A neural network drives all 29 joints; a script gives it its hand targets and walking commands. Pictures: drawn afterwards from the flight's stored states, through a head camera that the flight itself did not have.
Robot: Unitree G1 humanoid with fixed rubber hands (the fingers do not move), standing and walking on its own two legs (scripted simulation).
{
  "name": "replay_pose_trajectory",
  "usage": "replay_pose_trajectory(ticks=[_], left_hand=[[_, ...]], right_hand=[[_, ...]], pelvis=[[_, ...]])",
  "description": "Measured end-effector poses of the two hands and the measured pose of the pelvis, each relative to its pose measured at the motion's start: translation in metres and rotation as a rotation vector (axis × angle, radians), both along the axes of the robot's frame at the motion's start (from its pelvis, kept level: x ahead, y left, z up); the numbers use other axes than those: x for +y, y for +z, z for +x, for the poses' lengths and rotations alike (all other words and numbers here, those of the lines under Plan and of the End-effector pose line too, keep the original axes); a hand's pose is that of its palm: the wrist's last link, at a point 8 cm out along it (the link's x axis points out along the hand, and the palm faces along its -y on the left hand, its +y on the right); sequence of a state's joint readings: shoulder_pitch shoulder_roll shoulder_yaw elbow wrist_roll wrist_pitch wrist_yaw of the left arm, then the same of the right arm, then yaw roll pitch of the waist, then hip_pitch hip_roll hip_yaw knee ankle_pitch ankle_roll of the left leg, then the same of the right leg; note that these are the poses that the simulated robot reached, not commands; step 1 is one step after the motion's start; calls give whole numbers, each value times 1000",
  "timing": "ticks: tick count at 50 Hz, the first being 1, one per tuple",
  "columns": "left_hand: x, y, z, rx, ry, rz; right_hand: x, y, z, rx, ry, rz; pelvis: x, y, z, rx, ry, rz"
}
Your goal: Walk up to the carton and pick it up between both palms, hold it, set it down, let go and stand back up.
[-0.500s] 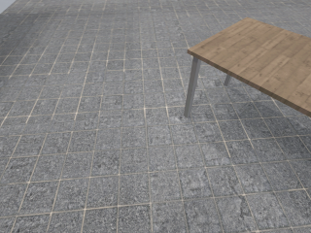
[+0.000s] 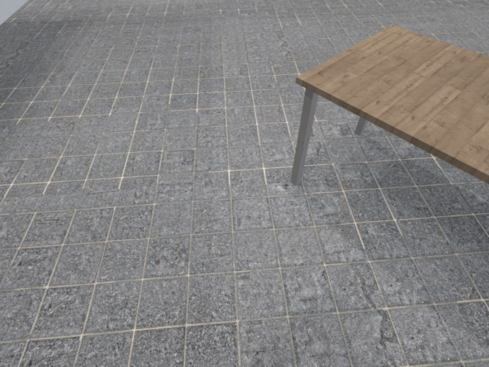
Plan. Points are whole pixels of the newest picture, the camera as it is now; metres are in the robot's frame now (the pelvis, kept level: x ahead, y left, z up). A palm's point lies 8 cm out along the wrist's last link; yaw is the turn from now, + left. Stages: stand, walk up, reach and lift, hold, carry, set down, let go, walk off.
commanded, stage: walk up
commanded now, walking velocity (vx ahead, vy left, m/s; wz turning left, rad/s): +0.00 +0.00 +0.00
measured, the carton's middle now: out of the picture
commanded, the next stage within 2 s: none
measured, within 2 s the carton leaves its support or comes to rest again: neither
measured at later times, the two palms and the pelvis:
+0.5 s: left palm out of the picture +0.07 +0.28 -0.15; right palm out of the picture +0.05 -0.19 -0.11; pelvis +0.01 +0.04 +0.00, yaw -16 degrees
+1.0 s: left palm (169, 342) +0.20 +0.16 -0.11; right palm out of the picture -0.12 -0.23 -0.14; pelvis -0.02 +0.01 +0.00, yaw -32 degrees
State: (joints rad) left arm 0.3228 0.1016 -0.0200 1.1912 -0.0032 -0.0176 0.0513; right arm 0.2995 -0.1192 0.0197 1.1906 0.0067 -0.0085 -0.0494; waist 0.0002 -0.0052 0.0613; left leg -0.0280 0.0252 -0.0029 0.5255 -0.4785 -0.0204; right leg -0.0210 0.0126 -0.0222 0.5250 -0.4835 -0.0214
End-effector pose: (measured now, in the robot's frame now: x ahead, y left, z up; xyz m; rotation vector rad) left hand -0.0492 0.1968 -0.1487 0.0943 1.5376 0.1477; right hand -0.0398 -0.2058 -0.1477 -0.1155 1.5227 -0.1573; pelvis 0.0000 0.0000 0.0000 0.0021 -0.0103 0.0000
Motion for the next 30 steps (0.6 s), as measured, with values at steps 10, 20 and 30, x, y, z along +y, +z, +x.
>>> replay_pose_trajectory(ticks=[10, 20, 30], left_hand=[[19, -10, 7, -35, -36, 17], [71, -20, 37, 20, -158, 21], [84, 17, 185, -282, -361, 74]], right_hand=[[-19, -6, 37, -124, -54, -75], [0, 29, 113, -442, -88, -147], [17, 28, 40, -338, -214, -118]], pelvis=[[7, -11, -6, 7, -78, 9], [39, -11, 8, -48, -219, -12], [43, 6, 2, -51, -343, 3]])
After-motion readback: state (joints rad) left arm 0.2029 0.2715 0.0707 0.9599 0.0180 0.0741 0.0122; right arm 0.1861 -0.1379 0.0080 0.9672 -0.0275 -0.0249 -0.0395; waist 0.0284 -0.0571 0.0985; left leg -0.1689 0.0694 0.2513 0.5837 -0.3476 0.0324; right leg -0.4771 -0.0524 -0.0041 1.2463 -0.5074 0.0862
